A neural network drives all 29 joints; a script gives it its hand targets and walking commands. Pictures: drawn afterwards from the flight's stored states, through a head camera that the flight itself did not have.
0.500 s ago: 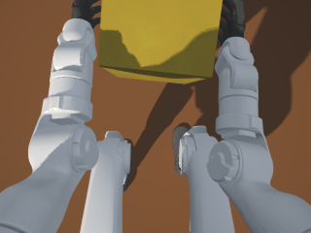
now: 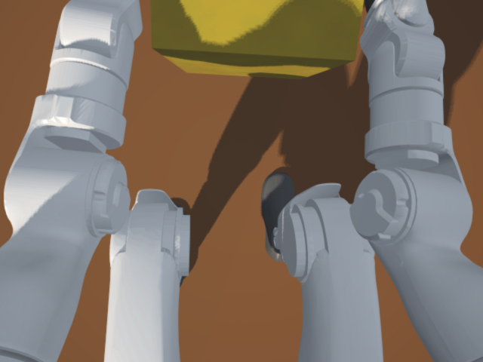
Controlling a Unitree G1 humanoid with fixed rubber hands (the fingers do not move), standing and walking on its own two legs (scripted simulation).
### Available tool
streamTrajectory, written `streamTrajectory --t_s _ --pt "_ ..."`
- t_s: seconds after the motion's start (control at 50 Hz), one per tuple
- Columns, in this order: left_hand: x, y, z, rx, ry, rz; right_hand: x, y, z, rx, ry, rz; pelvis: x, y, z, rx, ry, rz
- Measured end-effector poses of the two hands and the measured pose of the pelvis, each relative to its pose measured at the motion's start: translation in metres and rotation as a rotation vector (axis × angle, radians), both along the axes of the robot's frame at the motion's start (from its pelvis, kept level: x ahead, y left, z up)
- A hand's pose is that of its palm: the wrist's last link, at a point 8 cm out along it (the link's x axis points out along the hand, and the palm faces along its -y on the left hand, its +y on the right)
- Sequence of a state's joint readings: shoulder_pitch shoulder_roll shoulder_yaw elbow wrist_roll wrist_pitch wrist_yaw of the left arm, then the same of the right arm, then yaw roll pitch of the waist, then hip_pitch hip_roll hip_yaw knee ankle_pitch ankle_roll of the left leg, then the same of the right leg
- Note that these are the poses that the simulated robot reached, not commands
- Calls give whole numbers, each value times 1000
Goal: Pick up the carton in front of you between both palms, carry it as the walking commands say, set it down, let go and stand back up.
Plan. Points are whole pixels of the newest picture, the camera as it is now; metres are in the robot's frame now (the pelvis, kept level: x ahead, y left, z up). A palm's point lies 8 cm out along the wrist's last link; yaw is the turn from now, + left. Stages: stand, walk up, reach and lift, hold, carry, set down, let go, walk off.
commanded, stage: set down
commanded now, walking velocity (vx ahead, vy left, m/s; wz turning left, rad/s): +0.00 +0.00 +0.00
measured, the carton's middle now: out of the picture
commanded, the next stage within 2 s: none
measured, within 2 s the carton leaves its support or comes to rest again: rests again in 0.76 s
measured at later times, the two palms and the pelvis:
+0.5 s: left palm out of the picture +0.55 +0.11 -0.19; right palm (380, 3) +0.53 -0.20 -0.17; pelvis -0.01 +0.00 -0.01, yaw +1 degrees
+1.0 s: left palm out of the picture +0.55 +0.11 -0.20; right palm (380, 12) +0.52 -0.21 -0.18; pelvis -0.02 +0.00 -0.02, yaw +0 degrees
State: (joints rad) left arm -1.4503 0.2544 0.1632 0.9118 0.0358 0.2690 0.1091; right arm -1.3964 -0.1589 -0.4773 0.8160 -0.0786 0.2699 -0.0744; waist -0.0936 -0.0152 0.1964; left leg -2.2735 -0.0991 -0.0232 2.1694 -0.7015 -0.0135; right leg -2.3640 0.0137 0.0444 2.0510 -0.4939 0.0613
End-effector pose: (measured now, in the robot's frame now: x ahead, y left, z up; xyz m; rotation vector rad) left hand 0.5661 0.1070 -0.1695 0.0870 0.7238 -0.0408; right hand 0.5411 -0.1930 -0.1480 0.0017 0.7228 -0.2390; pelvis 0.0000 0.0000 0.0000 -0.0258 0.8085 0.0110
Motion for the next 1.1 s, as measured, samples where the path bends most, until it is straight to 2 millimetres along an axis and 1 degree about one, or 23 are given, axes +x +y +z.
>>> streamTrajectory --t_s 0.1,0.24,0.36,0.76,0.96,1.02,1.06,1.1 --pt "-4 2 -4 0 14 1 -3 2 -3 8 14 9 0 -1 -4 -1 -7 6" --pt "-9 4 -7 1 23 -7 -8 2 -8 12 25 22 -7 -2 -9 1 -44 13" --pt "-14 4 -14 -3 38 -19 -11 0 -15 12 42 33 -10 -3 -11 2 -80 13" --pt "-12 -3 -20 -74 6 -65 -13 -14 -32 22 51 43 -13 -5 -16 -1 -154 9" --pt "-13 -1 -23 -70 -17 -88 -14 -14 -34 29 42 38 -17 -3 -18 -5 -190 8" --pt "-16 2 -31 -32 -10 -91 -20 -15 -40 19 47 26 -19 -2 -17 -9 -206 10" --pt "-19 13 -39 3 1 -65 -25 -18 -47 1 62 5 -20 -2 -16 -12 -216 10" --pt "-20 27 -44 29 8 -31 -29 -22 -53 -10 67 -21 -20 -3 -16 -13 -222 11"
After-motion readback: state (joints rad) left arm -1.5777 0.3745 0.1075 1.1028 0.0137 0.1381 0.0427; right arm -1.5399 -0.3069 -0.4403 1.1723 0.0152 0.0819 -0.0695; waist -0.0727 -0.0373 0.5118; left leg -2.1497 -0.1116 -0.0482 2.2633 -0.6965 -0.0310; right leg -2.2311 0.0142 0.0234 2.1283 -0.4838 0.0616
